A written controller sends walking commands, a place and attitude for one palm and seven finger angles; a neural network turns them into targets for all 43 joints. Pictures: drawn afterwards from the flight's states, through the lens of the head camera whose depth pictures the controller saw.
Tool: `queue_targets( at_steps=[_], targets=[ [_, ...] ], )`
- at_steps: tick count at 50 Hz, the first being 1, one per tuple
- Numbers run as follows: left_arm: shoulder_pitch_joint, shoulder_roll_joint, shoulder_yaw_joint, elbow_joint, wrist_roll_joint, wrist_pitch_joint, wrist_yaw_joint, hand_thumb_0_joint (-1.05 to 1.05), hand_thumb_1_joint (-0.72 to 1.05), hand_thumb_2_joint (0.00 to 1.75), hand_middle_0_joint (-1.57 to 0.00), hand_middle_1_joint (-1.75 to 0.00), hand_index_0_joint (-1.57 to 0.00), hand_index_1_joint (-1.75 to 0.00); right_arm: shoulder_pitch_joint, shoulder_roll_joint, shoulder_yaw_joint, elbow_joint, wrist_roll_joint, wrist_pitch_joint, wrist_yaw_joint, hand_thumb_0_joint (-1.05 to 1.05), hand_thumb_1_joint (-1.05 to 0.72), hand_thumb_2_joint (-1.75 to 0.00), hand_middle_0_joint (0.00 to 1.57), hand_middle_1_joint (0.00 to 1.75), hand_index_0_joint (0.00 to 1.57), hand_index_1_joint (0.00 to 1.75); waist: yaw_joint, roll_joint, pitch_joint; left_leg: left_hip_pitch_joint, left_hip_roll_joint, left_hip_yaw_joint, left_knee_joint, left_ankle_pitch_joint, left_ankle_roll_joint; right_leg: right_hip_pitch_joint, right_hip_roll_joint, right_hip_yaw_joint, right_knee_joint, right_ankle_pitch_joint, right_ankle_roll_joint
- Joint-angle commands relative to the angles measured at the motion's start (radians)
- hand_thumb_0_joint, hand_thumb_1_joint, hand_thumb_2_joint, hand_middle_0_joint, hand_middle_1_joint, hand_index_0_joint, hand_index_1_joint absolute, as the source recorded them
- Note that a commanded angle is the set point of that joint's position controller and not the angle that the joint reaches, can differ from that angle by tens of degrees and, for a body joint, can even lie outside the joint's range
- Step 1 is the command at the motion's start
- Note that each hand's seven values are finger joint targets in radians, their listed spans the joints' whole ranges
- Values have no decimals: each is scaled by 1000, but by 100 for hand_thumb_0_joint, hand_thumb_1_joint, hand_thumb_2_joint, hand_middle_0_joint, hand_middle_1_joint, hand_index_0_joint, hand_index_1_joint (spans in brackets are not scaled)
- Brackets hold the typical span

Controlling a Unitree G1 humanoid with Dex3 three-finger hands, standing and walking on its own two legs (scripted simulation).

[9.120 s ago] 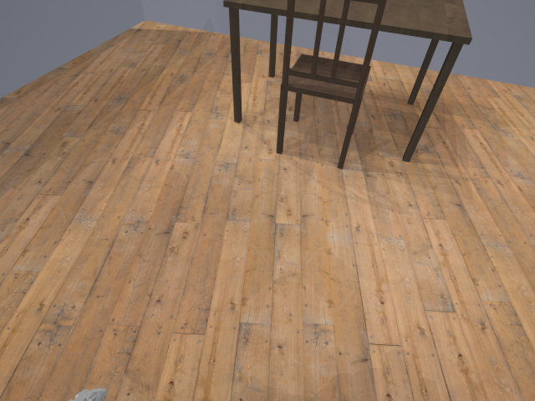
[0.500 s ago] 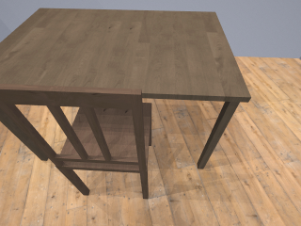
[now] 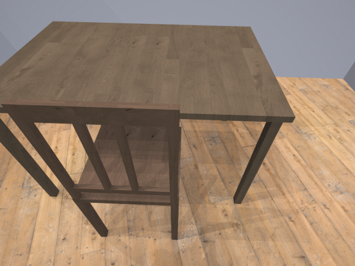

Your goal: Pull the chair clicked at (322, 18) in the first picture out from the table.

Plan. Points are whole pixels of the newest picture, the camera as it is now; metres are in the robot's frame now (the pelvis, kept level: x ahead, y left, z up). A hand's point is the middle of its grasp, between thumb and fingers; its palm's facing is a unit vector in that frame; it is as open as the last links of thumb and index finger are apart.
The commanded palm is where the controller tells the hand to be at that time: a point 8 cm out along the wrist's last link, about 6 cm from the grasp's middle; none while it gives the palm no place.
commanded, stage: come to a stop and stand still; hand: left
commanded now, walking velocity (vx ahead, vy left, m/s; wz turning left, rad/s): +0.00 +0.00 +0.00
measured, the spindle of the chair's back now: (95, 160) +0.41 +0.27 -0.06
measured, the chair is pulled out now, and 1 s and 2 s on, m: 0.00 0.00 0.00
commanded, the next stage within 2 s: look again from close up in 0.18 s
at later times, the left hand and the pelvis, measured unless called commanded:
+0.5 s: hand out of the picture +0.06 +0.20 -0.15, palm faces -0.03 -0.96 -0.28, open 7.4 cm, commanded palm none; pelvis +0.01 -0.01 +0.01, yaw +0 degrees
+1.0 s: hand out of the picture +0.08 +0.19 -0.14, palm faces -0.03 -0.95 -0.31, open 7.4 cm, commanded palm none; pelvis +0.01 -0.03 +0.02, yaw +0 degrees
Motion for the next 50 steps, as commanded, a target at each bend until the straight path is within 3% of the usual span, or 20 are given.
queue_targets(
  at_steps=[1,4,7,9,13,19,28,34,50],
  targets=[
    [-13,96,18,-81,0,-33,3,0,90,90,-20,-30,-20,-30,-11,-162,-39,-75,6,-33,-11,0,-90,-90,20,30,20,30,-1,61,64,-138,118,-166,-291,35,25,37,37,-33,-59,-14,-59],
    [9,104,18,-66,-1,-41,2,0,90,90,-20,-30,-20,-30,-22,-166,-36,-59,8,-41,-14,0,-90,-90,20,30,20,30,11,30,39,-97,110,-149,-260,182,28,78,27,-9,-70,78,-66],
    [1,125,24,-54,-4,-46,2,0,90,90,-20,-30,-20,-30,-9,-173,-38,-42,10,-43,-16,0,-90,-90,20,30,20,30,0,1,39,-73,96,-134,-255,159,21,73,11,17,-96,81,-71],
    [0,122,21,-48,-4,-46,1,0,90,90,-20,-30,-20,-30,-13,-170,-35,-26,10,-46,-16,0,-90,-90,20,30,20,30,2,38,30,-56,101,-138,-276,168,23,84,11,15,-101,86,-72],
    [-4,138,26,-25,-5,-54,2,0,90,90,-20,-30,-20,-30,-18,-184,-38,-1,13,-53,-20,0,-90,-90,20,30,20,30,2,24,-8,-8,99,-125,-258,279,19,116,-4,14,-102,177,-72],
    [-22,146,23,3,-6,-57,2,0,90,90,-20,-30,-20,-30,-26,-179,-36,43,15,-54,-20,0,-90,-90,20,30,20,30,0,2,-21,43,96,-106,-251,330,10,133,-19,26,-124,234,-75],
    [-75,175,24,32,-7,-64,1,0,90,90,-20,-30,-20,-30,-55,-200,-31,92,16,-51,-20,0,-90,-90,20,30,20,30,-3,-6,-24,76,99,-91,-270,330,-4,158,-34,45,-165,279,-79],
    [-103,183,20,45,-6,-63,-1,0,90,90,-20,-30,-20,-30,-67,-198,-27,116,16,-45,-15,0,-90,-90,20,30,20,30,-3,-20,3,72,98,-92,-309,247,-9,150,-32,52,-213,196,-77],
    [-133,206,23,72,-7,-73,-5,0,90,90,-20,-30,-20,-30,-63,-222,-22,162,18,-47,-12,0,-90,-90,20,30,20,30,-6,-27,-19,101,105,-89,-339,245,-17,179,-36,55,-267,178,-77]
  ],
)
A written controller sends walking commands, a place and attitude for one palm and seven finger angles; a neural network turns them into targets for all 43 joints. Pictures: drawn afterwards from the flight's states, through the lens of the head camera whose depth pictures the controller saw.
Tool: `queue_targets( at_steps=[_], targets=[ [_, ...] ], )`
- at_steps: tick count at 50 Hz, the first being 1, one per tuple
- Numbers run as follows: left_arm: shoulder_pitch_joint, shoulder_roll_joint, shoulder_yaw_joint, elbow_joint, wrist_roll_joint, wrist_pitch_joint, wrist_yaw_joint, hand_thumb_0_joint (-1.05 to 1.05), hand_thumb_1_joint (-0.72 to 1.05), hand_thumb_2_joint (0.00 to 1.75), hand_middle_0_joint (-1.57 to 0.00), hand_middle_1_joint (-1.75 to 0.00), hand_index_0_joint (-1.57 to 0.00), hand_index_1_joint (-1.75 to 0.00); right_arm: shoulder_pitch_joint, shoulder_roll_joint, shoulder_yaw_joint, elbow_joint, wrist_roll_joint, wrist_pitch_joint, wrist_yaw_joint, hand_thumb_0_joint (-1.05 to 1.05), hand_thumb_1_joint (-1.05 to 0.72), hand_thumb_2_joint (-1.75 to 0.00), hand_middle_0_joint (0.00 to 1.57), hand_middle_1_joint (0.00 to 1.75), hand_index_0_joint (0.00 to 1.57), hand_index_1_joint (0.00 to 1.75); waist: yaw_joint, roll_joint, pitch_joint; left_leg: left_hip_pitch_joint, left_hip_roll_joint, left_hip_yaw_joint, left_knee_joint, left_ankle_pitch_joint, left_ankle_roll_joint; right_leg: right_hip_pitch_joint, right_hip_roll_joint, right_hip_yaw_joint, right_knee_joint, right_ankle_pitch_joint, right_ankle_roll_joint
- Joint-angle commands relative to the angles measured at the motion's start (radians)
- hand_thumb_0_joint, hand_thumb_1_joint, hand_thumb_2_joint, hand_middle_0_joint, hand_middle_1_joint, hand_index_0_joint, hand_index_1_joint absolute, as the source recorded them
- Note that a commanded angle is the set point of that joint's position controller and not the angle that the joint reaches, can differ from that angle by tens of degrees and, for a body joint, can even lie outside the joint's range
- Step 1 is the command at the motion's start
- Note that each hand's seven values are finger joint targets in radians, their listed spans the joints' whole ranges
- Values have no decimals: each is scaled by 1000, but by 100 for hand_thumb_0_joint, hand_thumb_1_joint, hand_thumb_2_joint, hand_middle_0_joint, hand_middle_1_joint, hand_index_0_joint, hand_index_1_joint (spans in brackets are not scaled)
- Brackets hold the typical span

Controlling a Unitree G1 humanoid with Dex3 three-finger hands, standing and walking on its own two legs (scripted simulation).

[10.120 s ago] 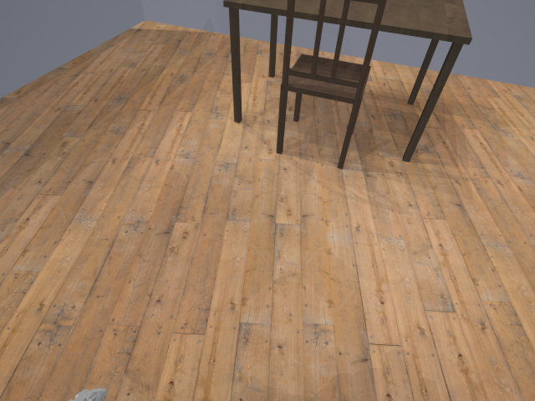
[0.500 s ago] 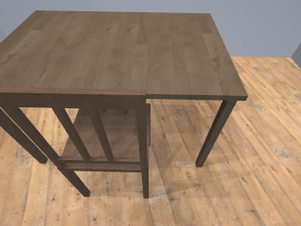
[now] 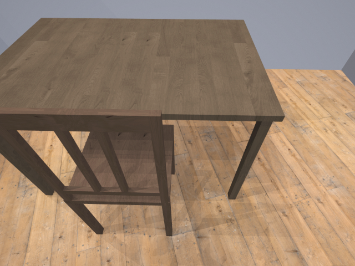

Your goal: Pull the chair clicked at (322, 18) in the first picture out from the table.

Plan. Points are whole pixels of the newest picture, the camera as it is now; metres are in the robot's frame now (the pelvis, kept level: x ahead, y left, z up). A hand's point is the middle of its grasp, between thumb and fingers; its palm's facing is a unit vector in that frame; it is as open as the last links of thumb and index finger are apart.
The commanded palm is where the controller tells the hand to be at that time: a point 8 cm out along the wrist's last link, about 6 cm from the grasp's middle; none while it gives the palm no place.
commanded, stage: look again from close up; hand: left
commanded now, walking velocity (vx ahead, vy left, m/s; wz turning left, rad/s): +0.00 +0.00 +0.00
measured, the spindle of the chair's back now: (82, 164) +0.40 +0.31 -0.08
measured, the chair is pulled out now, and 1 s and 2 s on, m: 0.00 0.00 0.00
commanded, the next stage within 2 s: shuffle to correct the standing spot in 0.28 s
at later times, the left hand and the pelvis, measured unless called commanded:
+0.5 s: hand out of the picture +0.05 +0.22 -0.16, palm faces +0.00 -0.95 -0.30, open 7.4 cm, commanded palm none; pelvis +0.00 +0.00 +0.00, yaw +1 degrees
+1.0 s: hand out of the picture -0.03 +0.18 -0.18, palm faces +0.03 -0.98 -0.22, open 7.4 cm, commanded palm none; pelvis -0.02 +0.00 +0.00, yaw +0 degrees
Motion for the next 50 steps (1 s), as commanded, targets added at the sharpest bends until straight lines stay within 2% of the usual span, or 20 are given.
queue_targets(
  at_steps=[1,10,19,20,22,25,28,30,31,33,34,35,37,39,40,42,43,45,49,50],
  targets=[
    [-9,183,37,-49,1,-27,10,0,90,90,-20,-30,-20,-30,4,-156,-32,-40,6,-18,-12,0,-90,-90,20,30,20,30,7,-29,-63,-38,70,-75,-88,137,36,64,-76,86,-84,115,-47],
    [-2,180,36,-32,1,-28,9,0,90,90,-20,-30,-20,-30,14,-153,-29,-25,8,-19,-13,0,-90,-90,20,30,20,30,7,-8,-52,-44,74,-79,-103,136,34,75,-74,74,-98,106,-45],
    [7,170,36,-15,0,-28,10,0,90,90,-20,-30,-20,-30,25,-146,-24,-20,8,-24,-17,0,-90,-90,20,30,20,30,9,0,-60,-35,82,-85,-117,192,32,105,-73,57,-86,175,-46],
    [4,173,39,-20,1,-26,11,0,90,90,-20,-30,-20,-30,17,-150,-28,-24,9,-24,-18,0,-90,-90,20,30,20,30,12,7,-38,-46,81,-83,-107,225,32,88,-77,60,-74,213,-47],
    [44,103,27,-11,1,-10,18,0,90,90,-20,-30,-20,-30,51,-73,-14,-23,8,-12,-18,0,-90,-90,20,30,20,30,10,6,-30,-52,79,-66,-81,286,19,80,-83,57,-48,271,-39],
    [62,112,36,-24,1,2,21,0,90,90,-20,-30,-20,-30,67,-82,-26,-39,9,4,-21,0,-90,-90,20,30,20,30,13,14,-49,-46,81,-57,-32,350,17,79,-86,58,-9,327,-42],
    [61,126,50,-46,3,12,22,0,90,90,-20,-30,-20,-30,65,-90,-40,-64,9,19,-25,0,-90,-90,20,30,20,30,11,-14,-59,-53,81,-53,19,347,16,56,-96,73,15,355,-51],
    [60,130,55,-62,5,20,21,0,90,90,-20,-30,-20,-30,68,-89,-49,-81,9,28,-27,0,-90,-90,20,30,20,30,9,-11,-61,-66,77,-55,48,304,21,29,-99,83,18,318,-57],
    [59,125,57,-68,6,22,21,0,90,90,-20,-30,-20,-30,73,-79,-49,-85,9,29,-27,0,-90,-90,20,30,20,30,6,-27,-64,-77,73,-55,54,243,23,16,-102,92,7,264,-60],
    [54,109,52,-74,9,23,21,0,90,90,-20,-30,-20,-30,88,-54,-47,-86,9,27,-23,0,-90,-90,20,30,20,30,-1,-54,-68,-86,58,-57,36,79,27,-21,-100,109,-41,75,-59],
    [45,101,47,-76,10,24,20,0,90,90,-20,-30,-20,-30,97,-44,-44,-81,9,25,-20,0,-90,-90,20,30,20,30,-5,-47,-63,-94,57,-75,0,-2,35,-39,-82,105,-61,-59,-54],
    [41,86,46,-80,11,26,19,0,90,90,-20,-30,-20,-30,98,-41,-43,-80,7,22,-17,0,-90,-90,20,30,20,30,-2,-26,-29,-124,61,-90,-39,-85,41,-68,-60,95,-76,-196,-41],
    [41,88,50,-81,18,24,15,0,90,90,-20,-30,-20,-30,91,-60,-46,-77,0,16,-13,0,-90,-90,20,30,20,30,5,-9,27,-202,70,-127,-118,-253,52,-88,-24,68,-71,-306,-25],
    [78,75,50,-62,20,19,10,0,90,90,-20,-30,-20,-30,83,-68,-47,-71,-5,12,-12,0,-90,-90,20,30,20,30,18,5,34,-240,87,-149,-173,-349,59,-57,-2,36,-56,-310,-17],
    [98,58,48,-53,20,16,9,0,90,90,-20,-30,-20,-30,85,-64,-45,-68,-6,10,-13,0,-90,-90,20,30,20,30,24,10,32,-256,83,-147,-172,-352,58,-38,0,31,-51,-291,-13],
    [134,22,42,-32,16,9,8,0,90,90,-20,-30,-20,-30,114,-25,-36,-51,-5,7,-16,0,-90,-90,20,30,20,30,21,-15,17,-223,63,-121,-140,-287,49,-30,-9,52,-70,-276,-18],
    [142,13,40,-25,13,7,7,0,90,90,-20,-30,-20,-30,134,-14,-32,-41,-4,6,-18,0,-90,-90,20,30,20,30,16,-5,15,-203,57,-115,-132,-259,47,-38,-11,60,-73,-271,-23],
    [154,3,38,-18,10,4,5,0,90,90,-20,-30,-20,-30,159,0,-31,-29,-3,2,-22,0,-90,-90,20,30,20,30,13,32,12,-179,63,-115,-138,-235,48,-43,-8,51,-69,-238,-27],
    [177,5,33,6,5,-11,11,0,90,90,-20,-30,-20,-30,189,38,-19,-9,4,-9,-25,0,-90,-90,20,30,20,30,12,3,51,-155,48,-92,-99,-67,41,-46,-38,88,-107,-138,-41],
    [259,28,27,51,7,-8,49,0,90,90,-20,-30,-20,-30,94,-23,-15,-71,4,-13,-15,0,-90,-90,20,30,20,30,67,-26,66,-254,69,-3,88,-77,10,27,-72,37,-43,-41,-37]
  ],
)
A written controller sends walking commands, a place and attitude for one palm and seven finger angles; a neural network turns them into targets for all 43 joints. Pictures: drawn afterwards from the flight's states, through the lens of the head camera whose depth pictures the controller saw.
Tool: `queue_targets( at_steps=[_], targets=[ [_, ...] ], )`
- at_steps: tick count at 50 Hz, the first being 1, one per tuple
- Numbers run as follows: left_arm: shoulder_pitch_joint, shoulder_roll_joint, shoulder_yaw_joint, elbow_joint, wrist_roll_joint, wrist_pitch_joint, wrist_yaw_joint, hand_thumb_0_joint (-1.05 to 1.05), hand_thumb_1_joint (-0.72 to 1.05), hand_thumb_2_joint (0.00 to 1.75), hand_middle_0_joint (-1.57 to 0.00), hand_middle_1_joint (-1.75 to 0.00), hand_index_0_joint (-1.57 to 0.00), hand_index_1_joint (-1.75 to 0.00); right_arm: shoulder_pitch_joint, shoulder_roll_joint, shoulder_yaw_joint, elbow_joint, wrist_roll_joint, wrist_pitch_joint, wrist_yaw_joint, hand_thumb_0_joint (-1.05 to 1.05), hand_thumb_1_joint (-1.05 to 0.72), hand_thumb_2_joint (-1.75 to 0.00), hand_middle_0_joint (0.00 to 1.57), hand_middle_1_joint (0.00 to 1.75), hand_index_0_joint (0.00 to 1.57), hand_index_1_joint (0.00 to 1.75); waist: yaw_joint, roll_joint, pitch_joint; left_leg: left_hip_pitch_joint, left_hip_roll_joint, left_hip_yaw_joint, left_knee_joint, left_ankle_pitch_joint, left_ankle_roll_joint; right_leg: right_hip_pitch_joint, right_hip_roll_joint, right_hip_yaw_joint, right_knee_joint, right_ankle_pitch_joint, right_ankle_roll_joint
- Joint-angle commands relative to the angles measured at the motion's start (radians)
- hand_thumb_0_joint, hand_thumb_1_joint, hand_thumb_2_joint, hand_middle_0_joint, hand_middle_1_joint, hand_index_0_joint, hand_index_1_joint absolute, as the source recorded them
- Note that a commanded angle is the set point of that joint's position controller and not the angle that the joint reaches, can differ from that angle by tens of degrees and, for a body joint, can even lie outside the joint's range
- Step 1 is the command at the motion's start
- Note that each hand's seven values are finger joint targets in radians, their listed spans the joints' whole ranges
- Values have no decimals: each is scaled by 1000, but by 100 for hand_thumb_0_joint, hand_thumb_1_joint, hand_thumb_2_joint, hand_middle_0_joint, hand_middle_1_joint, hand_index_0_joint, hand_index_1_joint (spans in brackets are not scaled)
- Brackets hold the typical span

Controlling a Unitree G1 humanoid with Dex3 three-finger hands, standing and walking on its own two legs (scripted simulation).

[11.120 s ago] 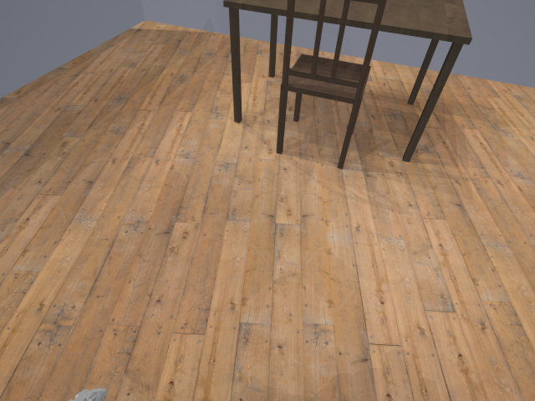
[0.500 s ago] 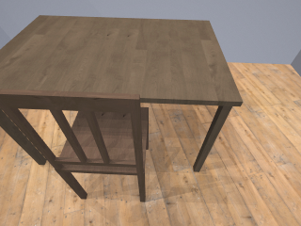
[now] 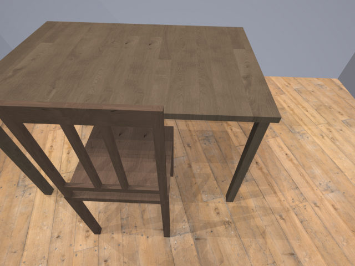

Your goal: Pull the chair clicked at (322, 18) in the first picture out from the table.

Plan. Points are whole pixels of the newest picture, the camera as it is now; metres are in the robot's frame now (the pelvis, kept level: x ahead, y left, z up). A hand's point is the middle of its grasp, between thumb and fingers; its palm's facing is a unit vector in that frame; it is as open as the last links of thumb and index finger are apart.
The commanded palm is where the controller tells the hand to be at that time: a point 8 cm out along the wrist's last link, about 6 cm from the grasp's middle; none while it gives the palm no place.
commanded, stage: come to a stop and stand still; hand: left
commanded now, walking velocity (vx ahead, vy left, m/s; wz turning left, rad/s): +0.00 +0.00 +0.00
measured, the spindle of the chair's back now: (85, 159) +0.42 +0.31 -0.07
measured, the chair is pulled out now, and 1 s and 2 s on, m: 0.00 0.00 0.00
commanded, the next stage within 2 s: look again from close up in 0.70 s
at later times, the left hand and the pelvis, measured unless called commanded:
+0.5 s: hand out of the picture +0.07 +0.19 -0.17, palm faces +0.04 -0.97 -0.25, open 7.3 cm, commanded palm none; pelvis +0.05 +0.00 +0.00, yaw +1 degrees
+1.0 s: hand out of the picture +0.08 +0.18 -0.17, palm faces +0.03 -0.97 -0.23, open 7.4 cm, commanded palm none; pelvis +0.05 -0.01 +0.00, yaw +1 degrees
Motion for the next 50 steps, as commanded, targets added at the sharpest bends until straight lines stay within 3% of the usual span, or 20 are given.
queue_targets(
  at_steps=[1,2,3,4,5,7,9,12,15,18,23,24,28,33,40,50],
  targets=[
    [78,167,11,-42,6,-30,32,0,90,90,-20,-30,-20,-30,-23,-73,-3,-143,0,-12,8,0,-90,-90,20,30,20,30,29,-46,44,-172,-23,1,97,-207,15,-19,-118,146,-161,-466,-68],
    [34,174,20,-59,8,-27,29,0,90,90,-20,-30,-20,-30,43,-56,-2,-125,-3,-14,9,0,-90,-90,20,30,20,30,-13,-40,64,-99,-22,0,98,-157,29,-149,-137,169,-170,-549,-96],
    [9,162,19,-63,7,-26,25,0,90,90,-20,-30,-20,-30,104,-50,0,-109,-3,-14,8,0,-90,-90,20,30,20,30,-36,-26,56,-59,-8,-8,82,-132,33,-186,-116,128,-155,-537,-94],
    [-2,154,18,-74,5,-25,21,0,90,90,-20,-30,-20,-30,136,-51,-1,-113,-5,-16,7,0,-90,-90,20,30,20,30,-40,44,46,-41,0,-26,35,-123,38,-195,-85,98,-100,-482,-88],
    [2,124,15,-79,2,-25,19,0,90,90,-20,-30,-20,-30,138,-66,-2,-116,-6,-22,3,0,-90,-90,20,30,20,30,-36,107,48,-105,34,-76,-37,-165,48,-150,-44,63,-41,-431,-75],
    [41,76,5,-69,-1,-29,15,0,90,90,-20,-30,-20,-30,81,-89,-3,-135,1,-33,-2,0,-90,-90,20,30,20,30,8,170,70,-220,88,-151,-136,-177,68,-13,-3,5,36,-252,-56],
    [62,67,-1,-45,-2,-38,11,0,90,90,-20,-30,-20,-30,50,-76,2,-145,7,-39,-7,0,-90,-90,20,30,20,30,24,67,93,-233,70,-134,-116,-89,65,36,-15,32,12,-146,-59],
    [50,70,-4,-38,-7,-44,13,0,90,90,-20,-30,-20,-30,93,-71,8,-129,11,-42,-12,0,-90,-90,20,30,20,30,2,-28,92,-147,44,-90,-74,15,51,16,-47,67,-25,-90,-63],
    [45,67,-1,-41,-10,-45,16,0,90,90,-20,-30,-20,-30,100,-78,9,-112,9,-49,-16,0,-90,-90,20,30,20,30,2,24,67,-98,57,-86,-79,140,51,47,-44,44,8,51,-59],
    [45,76,4,-40,-10,-48,20,0,90,90,-20,-30,-20,-30,90,-82,7,-108,10,-51,-20,0,-90,-90,20,30,20,30,3,2,17,-52,59,-72,-58,233,46,95,-56,34,29,173,-58],
    [21,91,13,-48,-8,-47,23,0,90,90,-20,-30,-20,-30,74,-87,5,-97,8,-48,-24,0,-90,-90,20,30,20,30,5,-2,-2,-24,58,-61,-53,302,38,128,-67,29,46,282,-62],
    [18,90,14,-51,-11,-45,22,0,90,90,-20,-30,-20,-30,71,-84,4,-97,6,-48,-25,0,-90,-90,20,30,20,30,7,26,-13,-12,61,-62,-62,313,37,133,-64,26,47,274,-64],
    [3,107,19,-59,-7,-44,23,0,90,90,-20,-30,-20,-30,49,-93,2,-98,7,-42,-26,0,-90,-90,20,30,20,30,8,5,-7,-9,58,-51,-52,304,32,139,-74,36,40,318,-66],
    [-16,118,21,-66,-8,-41,23,0,90,90,-20,-30,-20,-30,34,-104,0,-96,6,-39,-27,0,-90,-90,20,30,20,30,8,25,-25,13,61,-48,-56,318,28,150,-76,36,37,330,-68],
    [-36,121,19,-77,-6,-34,20,0,90,90,-20,-30,-20,-30,13,-107,1,-99,5,-32,-25,0,-90,-90,20,30,20,30,8,14,16,4,60,-46,-74,237,27,122,-69,47,-3,233,-64],
    [-32,119,16,-79,-6,-29,17,0,90,90,-20,-30,-20,-30,18,-104,6,-90,8,-34,-23,0,-90,-90,20,30,20,30,9,23,14,9,64,-45,-92,205,30,117,-60,49,-25,164,-58]
  ],
)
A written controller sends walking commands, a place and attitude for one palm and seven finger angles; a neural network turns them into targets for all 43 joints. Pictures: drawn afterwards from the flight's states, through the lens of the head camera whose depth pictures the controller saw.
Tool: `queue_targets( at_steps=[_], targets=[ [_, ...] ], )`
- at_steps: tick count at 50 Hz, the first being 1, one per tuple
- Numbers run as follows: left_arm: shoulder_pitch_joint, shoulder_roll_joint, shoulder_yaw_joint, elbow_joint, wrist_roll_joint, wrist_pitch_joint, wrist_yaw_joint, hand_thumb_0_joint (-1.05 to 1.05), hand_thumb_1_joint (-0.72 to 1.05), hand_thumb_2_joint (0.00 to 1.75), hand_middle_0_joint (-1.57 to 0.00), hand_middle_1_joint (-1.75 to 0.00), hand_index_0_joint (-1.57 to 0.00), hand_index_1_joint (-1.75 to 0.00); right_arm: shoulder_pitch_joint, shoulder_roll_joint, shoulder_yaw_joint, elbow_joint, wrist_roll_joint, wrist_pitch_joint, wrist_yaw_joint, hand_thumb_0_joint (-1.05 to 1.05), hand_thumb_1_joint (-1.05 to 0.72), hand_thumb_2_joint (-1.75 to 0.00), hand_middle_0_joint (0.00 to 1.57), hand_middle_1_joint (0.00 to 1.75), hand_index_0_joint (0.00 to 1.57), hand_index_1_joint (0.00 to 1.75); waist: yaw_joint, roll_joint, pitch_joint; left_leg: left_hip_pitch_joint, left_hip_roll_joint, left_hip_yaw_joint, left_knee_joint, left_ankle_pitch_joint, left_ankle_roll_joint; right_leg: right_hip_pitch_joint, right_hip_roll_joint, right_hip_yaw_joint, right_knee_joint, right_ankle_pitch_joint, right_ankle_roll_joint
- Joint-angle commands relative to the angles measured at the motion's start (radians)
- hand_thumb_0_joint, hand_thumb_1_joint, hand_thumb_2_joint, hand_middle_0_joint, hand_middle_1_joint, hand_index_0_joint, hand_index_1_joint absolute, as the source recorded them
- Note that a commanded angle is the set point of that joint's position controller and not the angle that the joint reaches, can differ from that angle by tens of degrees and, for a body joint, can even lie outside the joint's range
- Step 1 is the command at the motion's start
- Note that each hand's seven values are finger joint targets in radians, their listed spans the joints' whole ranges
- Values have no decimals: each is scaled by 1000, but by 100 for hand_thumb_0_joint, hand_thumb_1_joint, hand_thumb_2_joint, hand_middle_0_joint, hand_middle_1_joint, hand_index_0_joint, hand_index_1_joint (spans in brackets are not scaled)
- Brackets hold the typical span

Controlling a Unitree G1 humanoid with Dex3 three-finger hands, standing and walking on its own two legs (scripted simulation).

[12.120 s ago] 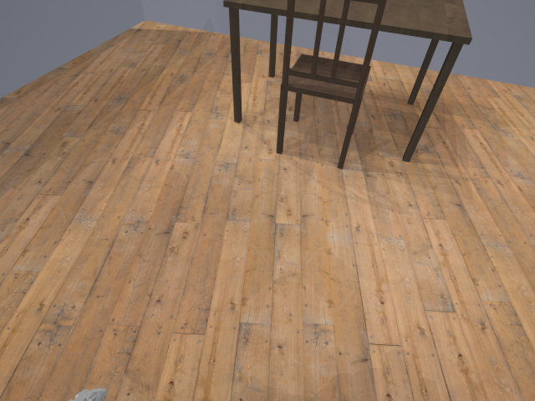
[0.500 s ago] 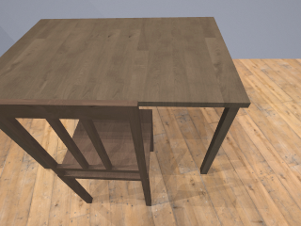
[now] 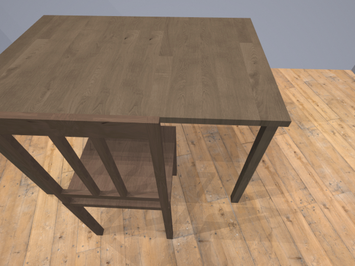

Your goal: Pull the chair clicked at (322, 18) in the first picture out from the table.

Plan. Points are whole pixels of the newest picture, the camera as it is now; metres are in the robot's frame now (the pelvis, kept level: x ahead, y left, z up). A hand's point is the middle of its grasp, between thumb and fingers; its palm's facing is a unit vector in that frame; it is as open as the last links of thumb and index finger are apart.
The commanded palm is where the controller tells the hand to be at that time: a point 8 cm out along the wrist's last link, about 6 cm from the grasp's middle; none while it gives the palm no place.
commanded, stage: look again from close up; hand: left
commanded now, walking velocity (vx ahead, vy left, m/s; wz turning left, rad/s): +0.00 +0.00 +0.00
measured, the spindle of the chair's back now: (79, 169) +0.38 +0.31 -0.07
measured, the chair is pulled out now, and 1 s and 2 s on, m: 0.00 0.00 0.00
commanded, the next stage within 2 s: shuffle to correct the standing spot in 0.74 s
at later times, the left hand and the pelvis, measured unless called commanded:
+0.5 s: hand out of the picture -0.01 +0.18 -0.17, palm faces +0.01 -0.98 -0.21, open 7.4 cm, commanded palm none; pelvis -0.02 +0.00 +0.00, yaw -1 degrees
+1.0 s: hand out of the picture -0.02 +0.19 -0.18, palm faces +0.01 -0.98 -0.21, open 7.4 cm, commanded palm none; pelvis -0.03 +0.01 +0.00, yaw -1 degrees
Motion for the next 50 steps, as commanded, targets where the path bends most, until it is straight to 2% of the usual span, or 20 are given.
queue_targets(
  at_steps=[1,12,14,20,24,28,29,40,42,46,48,50],
  targets=[
    [48,128,23,-43,2,-20,7,0,90,90,-20,-30,-20,-30,87,-87,-19,-21,7,-10,-6,0,-90,-90,20,30,20,30,2,-11,-20,-69,51,-25,-70,271,44,71,-78,66,-73,278,-48],
    [69,118,18,-28,4,-18,7,0,90,90,-20,-30,-20,-30,121,-66,-13,2,9,-10,-4,0,-90,-90,20,30,20,30,2,-31,10,-87,47,-22,-84,194,46,44,-77,73,-102,187,-45],
    [74,111,17,-27,2,-16,5,0,90,90,-20,-30,-20,-30,126,-60,-13,5,9,-10,-5,0,-90,-90,20,30,20,30,2,-4,19,-88,49,-27,-95,187,49,39,-68,70,-105,163,-44],
    [85,104,17,-25,4,-13,6,0,90,90,-20,-30,-20,-30,137,-53,-11,9,9,-11,-4,0,-90,-90,20,30,20,30,6,-7,45,-122,44,-30,-94,148,52,23,-67,75,-116,98,-41],
    [95,98,15,-24,3,-13,5,0,90,90,-20,-30,-20,-30,152,-45,-12,13,10,-12,-4,0,-90,-90,20,30,20,30,4,-12,28,-113,46,-32,-98,139,55,23,-62,75,-118,80,-42],
    [106,93,16,-19,4,-17,6,0,90,90,-20,-30,-20,-30,158,-43,-12,18,11,-17,-5,0,-90,-90,20,30,20,30,5,-23,11,-106,45,-28,-84,186,54,33,-69,73,-99,149,-42],
    [105,89,14,-19,3,-16,5,0,90,90,-20,-30,-20,-30,158,-40,-12,19,11,-16,-6,0,-90,-90,20,30,20,30,5,-8,21,-110,48,-32,-92,177,55,30,-63,71,-102,138,-42],
    [120,81,13,-15,6,-17,8,0,90,90,-20,-30,-20,-30,161,-33,-14,22,12,-16,-7,0,-90,-90,20,30,20,30,6,-1,34,-117,45,-29,-81,183,56,22,-66,73,-99,157,-40],
    [120,82,13,-12,6,-17,8,0,90,90,-20,-30,-20,-30,160,-29,-14,22,12,-14,-7,0,-90,-90,20,30,20,30,3,-20,37,-118,43,-26,-79,169,55,16,-68,79,-104,145,-40],
    [113,102,26,-40,7,-10,15,0,90,90,-20,-30,-20,-30,145,-42,-26,-5,18,-10,-10,0,-90,-90,20,30,20,30,7,3,14,-114,53,-25,-34,334,54,11,-87,86,-30,334,-49],
    [112,113,35,-56,8,-3,17,0,90,90,-20,-30,-20,-30,137,-51,-35,-21,16,-1,-12,0,-90,-90,20,30,20,30,10,23,-6,-113,56,-24,-6,368,54,9,-93,92,1,361,-54],
    [110,119,43,-72,12,3,17,0,90,90,-20,-30,-20,-30,122,-63,-46,-45,15,8,-12,0,-90,-90,20,30,20,30,12,18,-15,-124,59,-26,22,359,59,-12,-92,94,23,343,-54]
  ],
)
